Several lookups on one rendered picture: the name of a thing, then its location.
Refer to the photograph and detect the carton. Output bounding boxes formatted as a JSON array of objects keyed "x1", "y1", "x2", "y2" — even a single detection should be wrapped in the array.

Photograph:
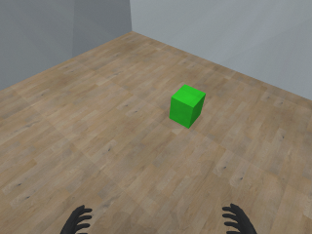
[{"x1": 169, "y1": 84, "x2": 206, "y2": 129}]

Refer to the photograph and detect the robot right hand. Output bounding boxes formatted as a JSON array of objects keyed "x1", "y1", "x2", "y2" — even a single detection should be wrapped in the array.
[{"x1": 222, "y1": 203, "x2": 257, "y2": 234}]

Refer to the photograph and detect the robot left hand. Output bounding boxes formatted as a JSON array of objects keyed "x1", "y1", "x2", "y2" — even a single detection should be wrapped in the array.
[{"x1": 59, "y1": 205, "x2": 92, "y2": 234}]

